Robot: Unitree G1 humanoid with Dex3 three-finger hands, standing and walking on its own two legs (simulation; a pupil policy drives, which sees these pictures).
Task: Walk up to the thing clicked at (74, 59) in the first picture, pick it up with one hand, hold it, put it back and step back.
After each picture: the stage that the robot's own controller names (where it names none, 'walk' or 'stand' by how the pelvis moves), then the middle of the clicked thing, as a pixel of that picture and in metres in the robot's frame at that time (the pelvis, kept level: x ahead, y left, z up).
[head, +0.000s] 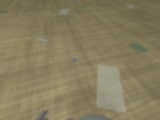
stand; (73, 58) +1.23 +0.32 -0.72
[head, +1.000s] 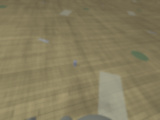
walk; (75, 63) +1.12 +0.21 -0.71
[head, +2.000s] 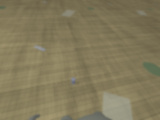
walk; (73, 81) +0.69 +0.19 -0.71
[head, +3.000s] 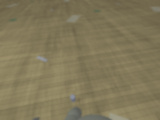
walk; (72, 98) +0.43 +0.24 -0.70
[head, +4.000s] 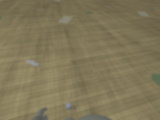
stand; (68, 106) +0.33 +0.21 -0.72
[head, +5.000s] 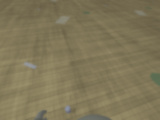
stand; (68, 109) +0.29 +0.21 -0.72
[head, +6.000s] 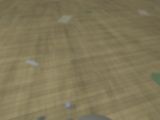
stand; (68, 105) +0.33 +0.22 -0.73
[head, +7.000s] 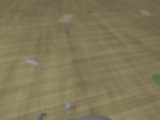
stand; (68, 106) +0.32 +0.22 -0.73
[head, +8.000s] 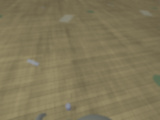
stand; (68, 107) +0.31 +0.21 -0.73
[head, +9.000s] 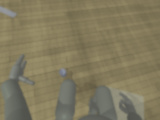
go down; (63, 72) +0.39 +0.24 -0.42
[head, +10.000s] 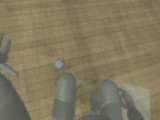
go down; (59, 65) +0.40 +0.26 -0.30
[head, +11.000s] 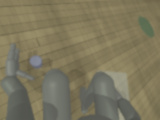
close in; (36, 62) +0.37 +0.29 -0.22
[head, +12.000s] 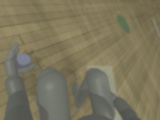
close; (23, 62) +0.38 +0.30 -0.21
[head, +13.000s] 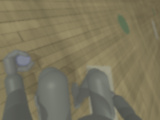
lift; (23, 61) +0.36 +0.30 -0.22
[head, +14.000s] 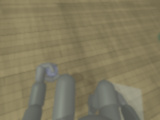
lift; (52, 72) +0.31 +0.26 -0.09
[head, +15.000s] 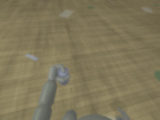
hold; (63, 76) +0.33 +0.18 +0.04
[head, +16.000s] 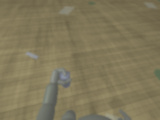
hold; (65, 79) +0.32 +0.17 -0.01
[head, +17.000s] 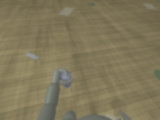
hold; (66, 79) +0.32 +0.16 +0.00
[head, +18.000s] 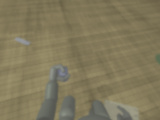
crouch; (63, 74) +0.36 +0.18 -0.06
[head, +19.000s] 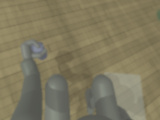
lower; (40, 51) +0.46 +0.29 -0.11
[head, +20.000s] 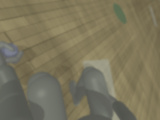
lower; (12, 54) +0.43 +0.31 -0.22
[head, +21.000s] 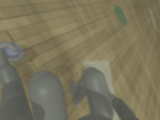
lower; (14, 53) +0.42 +0.31 -0.22
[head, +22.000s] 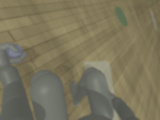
lower; (15, 54) +0.41 +0.31 -0.22
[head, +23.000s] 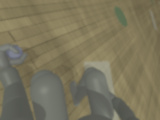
lower; (16, 55) +0.41 +0.31 -0.22
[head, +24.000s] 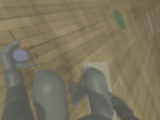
open; (20, 58) +0.39 +0.29 -0.23
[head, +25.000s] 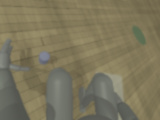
stand; (44, 58) +0.40 +0.27 -0.24
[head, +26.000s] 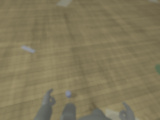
stand; (68, 94) +0.38 +0.19 -0.62
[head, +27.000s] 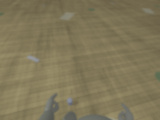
stand; (70, 101) +0.38 +0.19 -0.67
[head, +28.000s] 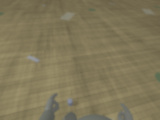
stand; (70, 102) +0.37 +0.19 -0.67
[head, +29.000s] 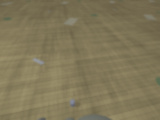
stand; (72, 103) +0.40 +0.18 -0.72
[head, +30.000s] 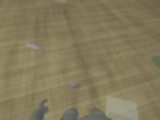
walk; (73, 85) +0.47 +0.16 -0.70
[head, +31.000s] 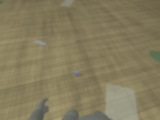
walk; (76, 73) +0.72 +0.18 -0.69
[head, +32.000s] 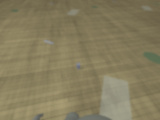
stand; (78, 66) +1.01 +0.23 -0.70
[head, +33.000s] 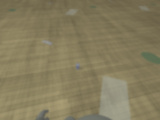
stand; (77, 66) +1.01 +0.21 -0.72
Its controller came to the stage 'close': yes
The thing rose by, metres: 0.71
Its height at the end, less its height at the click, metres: +0.00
